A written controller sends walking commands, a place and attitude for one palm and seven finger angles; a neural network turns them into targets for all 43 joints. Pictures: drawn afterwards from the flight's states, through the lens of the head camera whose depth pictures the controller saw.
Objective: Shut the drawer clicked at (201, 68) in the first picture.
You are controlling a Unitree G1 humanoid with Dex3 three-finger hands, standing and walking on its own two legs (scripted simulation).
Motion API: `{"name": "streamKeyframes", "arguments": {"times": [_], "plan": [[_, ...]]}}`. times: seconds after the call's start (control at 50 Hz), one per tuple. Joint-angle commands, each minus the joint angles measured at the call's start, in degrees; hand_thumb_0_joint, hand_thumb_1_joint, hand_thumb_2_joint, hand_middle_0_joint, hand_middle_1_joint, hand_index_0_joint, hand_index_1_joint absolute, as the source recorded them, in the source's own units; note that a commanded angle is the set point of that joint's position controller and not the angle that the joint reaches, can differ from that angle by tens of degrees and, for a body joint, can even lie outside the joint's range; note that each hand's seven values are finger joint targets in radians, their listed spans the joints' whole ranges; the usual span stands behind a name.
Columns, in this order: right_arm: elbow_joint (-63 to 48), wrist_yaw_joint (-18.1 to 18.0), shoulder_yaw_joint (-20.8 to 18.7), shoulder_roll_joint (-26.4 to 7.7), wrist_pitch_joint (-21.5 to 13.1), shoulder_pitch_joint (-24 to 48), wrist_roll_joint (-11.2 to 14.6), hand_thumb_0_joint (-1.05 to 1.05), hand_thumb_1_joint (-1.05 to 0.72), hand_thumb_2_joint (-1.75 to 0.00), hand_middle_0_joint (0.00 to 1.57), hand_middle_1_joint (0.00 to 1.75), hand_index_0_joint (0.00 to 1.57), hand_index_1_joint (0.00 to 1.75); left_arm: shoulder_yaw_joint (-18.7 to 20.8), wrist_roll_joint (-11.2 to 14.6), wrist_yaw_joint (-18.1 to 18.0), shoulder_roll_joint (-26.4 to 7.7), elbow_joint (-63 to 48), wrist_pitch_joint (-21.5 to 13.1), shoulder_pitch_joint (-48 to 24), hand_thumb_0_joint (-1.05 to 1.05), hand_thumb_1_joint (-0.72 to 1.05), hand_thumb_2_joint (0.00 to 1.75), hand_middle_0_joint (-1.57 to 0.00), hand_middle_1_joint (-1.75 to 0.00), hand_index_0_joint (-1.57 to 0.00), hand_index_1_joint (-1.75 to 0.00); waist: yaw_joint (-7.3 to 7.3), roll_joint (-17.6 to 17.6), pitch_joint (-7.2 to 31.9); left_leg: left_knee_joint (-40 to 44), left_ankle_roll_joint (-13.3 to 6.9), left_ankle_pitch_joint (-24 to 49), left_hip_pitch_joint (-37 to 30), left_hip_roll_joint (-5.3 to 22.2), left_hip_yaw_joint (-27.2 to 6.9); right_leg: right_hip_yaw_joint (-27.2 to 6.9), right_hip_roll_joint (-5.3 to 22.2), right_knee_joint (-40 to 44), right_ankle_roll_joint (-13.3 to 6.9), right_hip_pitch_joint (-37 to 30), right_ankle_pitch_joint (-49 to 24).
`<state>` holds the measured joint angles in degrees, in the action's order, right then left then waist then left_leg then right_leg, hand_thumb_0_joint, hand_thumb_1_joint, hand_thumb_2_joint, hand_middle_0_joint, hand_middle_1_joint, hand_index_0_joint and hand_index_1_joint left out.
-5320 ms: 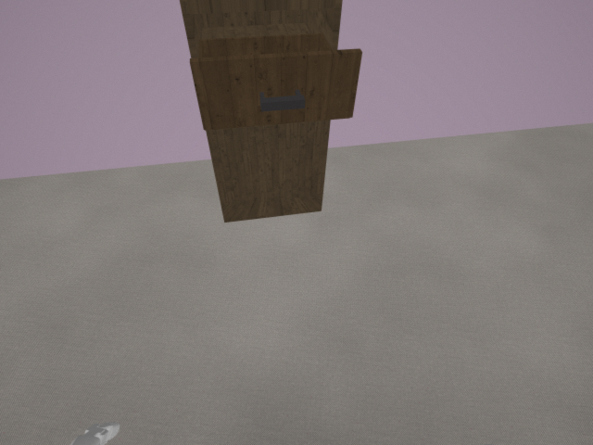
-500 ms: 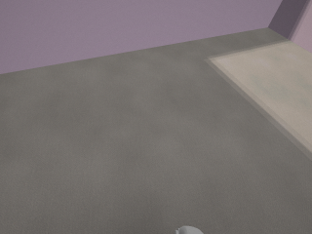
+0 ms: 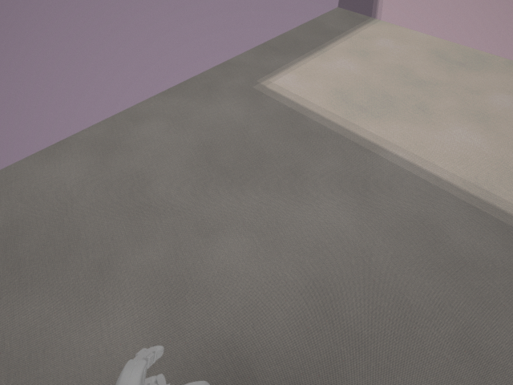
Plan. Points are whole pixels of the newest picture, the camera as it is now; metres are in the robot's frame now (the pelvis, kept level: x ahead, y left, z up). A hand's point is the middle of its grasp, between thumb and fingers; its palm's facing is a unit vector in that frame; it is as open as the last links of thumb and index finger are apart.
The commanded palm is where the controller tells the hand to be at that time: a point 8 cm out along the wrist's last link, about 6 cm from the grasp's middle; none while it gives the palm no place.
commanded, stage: turn to face it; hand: left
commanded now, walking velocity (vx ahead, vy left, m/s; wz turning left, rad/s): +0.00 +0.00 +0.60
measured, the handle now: out of the picture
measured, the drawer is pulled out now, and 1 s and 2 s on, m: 0.29 0.29 0.29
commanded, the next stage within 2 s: none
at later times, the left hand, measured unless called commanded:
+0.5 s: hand out of the picture -0.02 +0.28 -0.17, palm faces +0.33 -0.91 -0.26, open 7.4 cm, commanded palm none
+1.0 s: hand out of the picture -0.05 +0.17 -0.13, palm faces +0.57 -0.77 -0.29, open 7.4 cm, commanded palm none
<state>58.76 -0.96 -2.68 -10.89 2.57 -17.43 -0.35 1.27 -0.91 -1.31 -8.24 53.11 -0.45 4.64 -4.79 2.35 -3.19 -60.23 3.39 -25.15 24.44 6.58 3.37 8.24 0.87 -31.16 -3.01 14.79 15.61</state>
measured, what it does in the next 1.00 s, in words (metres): steps on the spot, turning left: left foot, then right foot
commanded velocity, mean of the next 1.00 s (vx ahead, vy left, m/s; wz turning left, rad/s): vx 0.00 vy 0.00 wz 0.60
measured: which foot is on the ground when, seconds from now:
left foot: up 0.00-0.20, down 0.22-0.82, up 0.84-1.00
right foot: down 0.00-0.22, up 0.24-0.80, down 0.82-1.00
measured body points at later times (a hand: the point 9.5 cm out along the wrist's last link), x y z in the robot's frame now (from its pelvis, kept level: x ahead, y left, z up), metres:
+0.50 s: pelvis -0.01 +0.04 +0.01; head +0.02 +0.08 +0.46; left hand -0.03 +0.32 -0.15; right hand +0.11 -0.19 -0.12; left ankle +0.00 +0.11 -0.73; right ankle +0.00 -0.14 -0.64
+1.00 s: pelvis +0.00 -0.03 +0.01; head +0.04 -0.05 +0.46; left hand -0.08 +0.21 -0.11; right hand +0.19 -0.23 -0.15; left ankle -0.08 +0.09 -0.64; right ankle +0.02 -0.13 -0.73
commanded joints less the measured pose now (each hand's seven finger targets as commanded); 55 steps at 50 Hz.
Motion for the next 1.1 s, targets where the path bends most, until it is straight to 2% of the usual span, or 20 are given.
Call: {"name": "streamKeyframes", "arguments": {"times": [0.0, 0.1, 0.16, 0.18, 0.2, 0.22, 0.24, 0.26, 0.3, 0.36, 0.64, 0.74, 0.76, 0.78, 0.8, 0.82, 0.84, 0.88, 0.96, 1.08], "plan": [[-1.90, 0.18, -0.55, -1.96, -0.07, -3.48, -0.26, 0.00, -0.90, -0.90, 0.20, 0.30, 0.20, 0.30, 2.82, -0.28, -0.67, -10.03, -1.80, -0.32, 3.10, 0.00, 0.90, 0.90, -0.20, -0.30, -0.20, -0.30, 3.53, -10.39, 2.21, 3.84, 0.58, 1.29, -0.73, -0.80, 0.96, -5.16, 16.28, 12.53, -6.09, -1.70, -25.41], [-4.60, 0.83, -1.11, -1.55, -0.52, 0.92, -0.28, 0.00, -0.90, -0.90, 0.20, 0.30, 0.20, 0.30, 4.09, -0.69, -1.05, -11.11, -1.53, 0.27, 4.48, 0.00, 0.90, 0.90, -0.20, -0.30, -0.20, -0.30, 5.10, -10.44, 1.30, 12.45, 0.20, -0.23, -0.96, -0.70, 2.39, -4.90, 19.87, 9.82, -6.21, -3.19, -22.15], [-4.81, 1.07, -1.57, -1.99, -0.86, -1.77, -0.51, 0.00, -0.90, -0.90, 0.20, 0.30, 0.20, 0.30, 4.53, -0.27, -0.94, -10.56, -1.57, 0.82, 4.22, 0.00, 0.90, 0.90, -0.20, -0.30, -0.20, -0.30, 3.54, -7.28, 3.16, 24.58, -0.49, 9.10, -7.86, -1.63, 3.53, -1.29, 18.34, 2.99, -2.31, -1.50, -16.05], [-4.42, 1.15, -2.08, -3.80, -1.26, -4.61, -0.65, 0.00, -0.90, -0.90, 0.20, 0.30, 0.20, 0.30, 4.49, 0.14, -0.77, -9.46, -2.17, 1.25, 4.51, 0.00, 0.90, 0.90, -0.20, -0.30, -0.20, -0.30, 2.00, -0.84, 4.70, 31.75, -1.81, 16.84, -12.45, -0.03, 0.00, 0.97, 15.82, -4.04, 0.54, 1.63, -10.01], [-4.99, 0.94, -3.23, -9.17, -1.87, -6.47, -1.15, 0.00, -0.90, -0.90, 0.20, 0.30, 0.20, 0.30, 4.35, 0.65, -0.45, -6.07, -3.73, 1.69, 6.05, 0.00, 0.90, 0.90, -0.20, -0.30, -0.20, -0.30, 1.69, 15.89, 5.34, 38.64, -7.85, 31.58, -16.05, 12.02, -19.10, 3.59, 7.93, -16.09, 5.51, 12.29, 8.44], [-5.18, 0.44, -4.07, -12.41, -1.72, -7.89, -1.40, 0.00, -0.90, -0.90, 0.20, 0.30, 0.20, 0.30, 3.78, 0.30, -0.47, -5.30, -5.94, 1.97, 2.21, 0.00, 0.90, 0.90, -0.20, -0.30, -0.20, -0.30, -0.11, 18.00, 4.50, 43.18, -14.82, 39.86, -15.46, 19.76, -28.65, -0.83, 3.69, -29.33, 6.85, 17.87, 23.25], [-5.42, 0.12, -4.08, -12.33, -1.74, -6.21, -1.49, 0.00, -0.90, -0.90, 0.20, 0.30, 0.20, 0.30, 4.15, -0.03, -0.21, -6.18, -6.09, 2.16, 1.55, 0.00, 0.90, 0.90, -0.20, -0.30, -0.20, -0.30, 1.07, 10.10, 5.15, 43.67, -16.11, 30.33, -13.79, 19.24, -25.28, -5.93, 5.19, -35.59, 5.80, 17.80, 18.49], [-6.26, -0.20, -3.88, -10.75, -2.10, -3.40, -1.34, 0.00, -0.90, -0.90, 0.20, 0.30, 0.20, 0.30, 4.34, -0.38, -0.04, -5.66, -5.25, 2.30, 1.40, 0.00, 0.90, 0.90, -0.20, -0.30, -0.20, -0.30, 2.03, 10.90, 5.07, 44.44, -13.76, 24.74, -13.03, 14.97, -23.61, -7.46, 5.75, -37.50, 5.95, 20.42, 13.61], [-7.57, -0.49, -3.02, -9.20, -2.53, 0.78, -1.14, 0.00, -0.90, -0.90, 0.20, 0.30, 0.20, 0.30, 4.80, -0.53, 0.45, -7.18, -3.83, 2.10, 2.20, 0.00, 0.90, 0.90, -0.20, -0.30, -0.20, -0.30, 3.15, 5.89, 4.88, 43.33, -10.84, 24.78, -14.34, 10.82, -18.77, -8.81, 5.47, -39.44, 6.74, 21.25, 6.59], [-8.26, -0.59, -3.14, -9.78, -3.02, 1.60, -0.65, 0.00, -0.90, -0.90, 0.20, 0.30, 0.20, 0.30, 4.81, -0.19, 0.54, -7.80, -2.38, 2.14, 5.09, 0.00, 0.90, 0.90, -0.20, -0.30, -0.20, -0.30, 3.77, 1.34, 7.73, 42.53, -10.62, 29.05, -18.03, 8.00, -15.26, -8.69, 5.03, -37.28, 7.87, 19.88, 3.29], [-9.00, 0.48, -4.61, -13.12, -1.33, 2.60, -0.99, 0.00, -0.90, -0.90, 0.20, 0.30, 0.20, 0.30, 4.36, 0.23, -0.10, -9.49, -5.20, 2.56, 3.15, 0.00, 0.90, 0.90, -0.20, -0.30, -0.20, -0.30, 2.29, 6.60, 5.85, 43.61, -13.28, 15.81, -13.69, 5.50, -26.94, -9.28, 1.58, -18.93, 7.90, 12.27, 8.86], [-11.24, 0.98, -5.21, -13.56, -0.48, 7.46, -1.12, 0.00, -0.90, -0.90, 0.20, 0.30, 0.20, 0.30, 4.51, 0.71, -0.42, -9.65, -4.45, 2.07, 10.81, 0.00, 0.90, 0.90, -0.20, -0.30, -0.20, -0.30, 5.63, 7.54, 7.12, 42.17, -10.48, 11.28, -3.73, 1.40, -27.65, -7.59, -1.09, -2.03, 5.94, -3.54, 4.83], [-11.75, 1.13, -5.11, -12.67, -0.33, 8.75, -0.80, 0.00, -0.90, -0.90, 0.20, 0.30, 0.20, 0.30, 4.80, 0.57, -0.53, -10.89, -4.14, 1.71, 13.27, 0.00, 0.90, 0.90, -0.20, -0.30, -0.20, -0.30, 7.11, 5.21, 7.05, 39.68, -8.44, 8.86, 1.12, -0.77, -26.13, -7.52, -0.29, 6.22, 5.44, -10.26, 0.22], [-12.17, 1.38, -4.85, -9.32, -0.12, 7.86, -0.34, 0.00, -0.90, -0.90, 0.20, 0.30, 0.20, 0.30, 5.60, -0.14, -0.93, -14.11, -4.28, 1.16, 14.88, 0.00, 0.90, 0.90, -0.20, -0.30, -0.20, -0.30, 7.86, -4.68, 7.35, 29.03, -4.82, 1.79, 9.52, -5.99, -20.32, -16.27, 9.05, 15.97, 2.41, -16.86, 6.20], [-13.54, 1.21, -4.38, -5.96, -0.25, 6.84, -0.29, 0.00, -0.90, -0.90, 0.20, 0.30, 0.20, 0.30, 6.16, -1.03, -1.16, -19.37, -6.02, 0.96, 12.67, 0.00, 0.90, 0.90, -0.20, -0.30, -0.20, -0.30, 7.67, -21.68, 5.10, 10.83, -0.12, -5.52, 18.17, -13.48, -7.50, -35.00, 25.84, 22.65, -3.87, -14.60, 15.20], [-13.41, 1.40, -5.02, -10.28, -0.24, 8.35, -1.22, 0.00, -0.90, -0.90, 0.20, 0.30, 0.20, 0.30, 5.24, -0.21, -1.42, -18.35, -7.85, 1.31, 7.57, 0.00, 0.90, 0.90, -0.20, -0.30, -0.20, -0.30, 6.23, -15.41, 2.52, 0.75, -1.12, -5.82, 13.60, -9.10, -9.25, -31.27, 27.82, 22.73, -5.32, -2.01, 13.87], [-12.33, 1.89, -5.03, -9.82, 0.35, 6.76, -1.41, 0.00, -0.90, -0.90, 0.20, 0.30, 0.20, 0.30, 4.63, -0.17, -1.29, -14.95, -8.93, 0.93, 2.00, 0.00, 0.90, 0.90, -0.20, -0.30, -0.20, -0.30, 2.90, -10.64, 1.17, -4.46, -1.12, -0.52, 11.06, -8.12, -9.59, -24.01, 22.99, 21.90, -4.33, 2.14, 9.39], [-10.28, 2.37, -4.81, -8.98, 0.86, 4.97, -1.35, 0.00, -0.90, -0.90, 0.20, 0.30, 0.20, 0.30, 3.85, 0.12, -0.90, -12.43, -9.01, 0.25, 0.37, 0.00, 0.90, 0.90, -0.20, -0.30, -0.20, -0.30, 1.62, -10.80, -0.86, -9.62, -0.05, 3.84, 10.85, -6.51, -6.97, -16.13, 17.09, 17.54, -2.11, 0.94, -3.19], [-10.15, 2.68, -3.94, -7.64, 0.68, 6.96, -0.78, 0.00, -0.90, -0.90, 0.20, 0.30, 0.20, 0.30, 3.30, -0.02, -0.82, -11.50, -6.34, -0.65, 8.18, 0.00, 0.90, 0.90, -0.20, -0.30, -0.20, -0.30, 4.36, -10.98, 1.10, -7.68, 1.79, 5.63, 12.83, -5.48, -3.82, -8.08, 16.27, 11.63, -2.24, -9.81, -24.80], [-11.63, 2.75, -2.80, -6.60, 0.89, 13.61, -0.62, 0.00, -0.90, -0.90, 0.20, 0.30, 0.20, 0.30, 3.92, -0.64, -0.75, -14.19, -4.40, -0.11, 13.87, 0.00, 0.90, 0.90, -0.20, -0.30, -0.20, -0.30, 7.36, -13.67, 1.93, 3.29, 1.86, 1.31, 9.25, -4.46, -0.63, -5.56, 18.68, 9.15, -3.56, -13.84, -32.38]]}}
